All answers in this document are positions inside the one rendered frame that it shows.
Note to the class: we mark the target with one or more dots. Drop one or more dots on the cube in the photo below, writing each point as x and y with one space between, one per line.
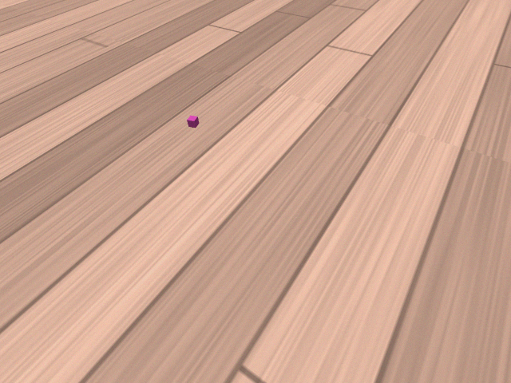
193 121

